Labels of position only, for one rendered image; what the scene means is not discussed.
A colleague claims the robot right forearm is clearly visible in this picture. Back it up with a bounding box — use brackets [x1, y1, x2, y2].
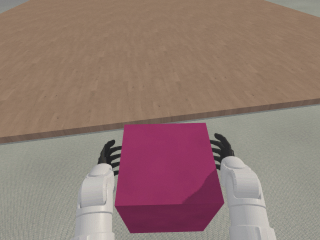
[220, 156, 277, 240]

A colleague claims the carton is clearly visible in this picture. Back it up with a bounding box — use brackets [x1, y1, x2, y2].
[114, 123, 224, 234]

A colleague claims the robot right hand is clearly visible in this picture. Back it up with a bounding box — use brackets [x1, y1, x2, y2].
[210, 133, 235, 170]

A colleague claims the robot left hand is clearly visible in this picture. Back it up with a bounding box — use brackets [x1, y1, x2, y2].
[97, 139, 122, 176]

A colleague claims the robot left forearm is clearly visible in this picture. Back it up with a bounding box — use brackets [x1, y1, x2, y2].
[70, 163, 116, 240]

